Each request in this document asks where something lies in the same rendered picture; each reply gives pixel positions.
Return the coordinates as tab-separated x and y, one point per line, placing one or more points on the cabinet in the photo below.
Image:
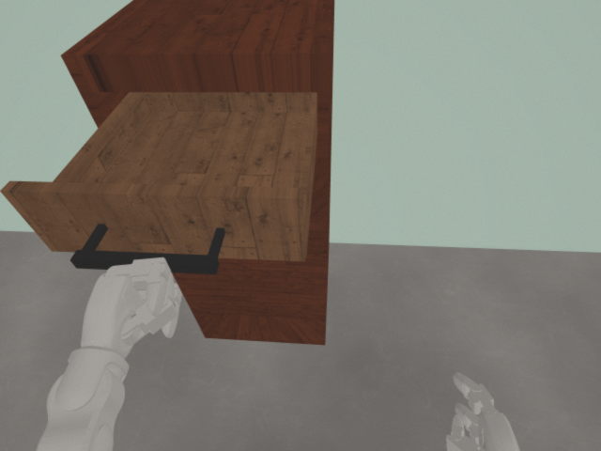
230	46

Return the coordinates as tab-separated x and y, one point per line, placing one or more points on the drawer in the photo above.
165	169

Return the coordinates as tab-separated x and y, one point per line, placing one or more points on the left robot forearm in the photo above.
84	402

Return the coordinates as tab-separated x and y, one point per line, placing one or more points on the right robot hand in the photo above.
490	431

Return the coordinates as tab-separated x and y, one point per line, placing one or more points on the left robot hand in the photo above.
108	321

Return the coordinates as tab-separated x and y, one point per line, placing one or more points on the handle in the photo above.
88	258

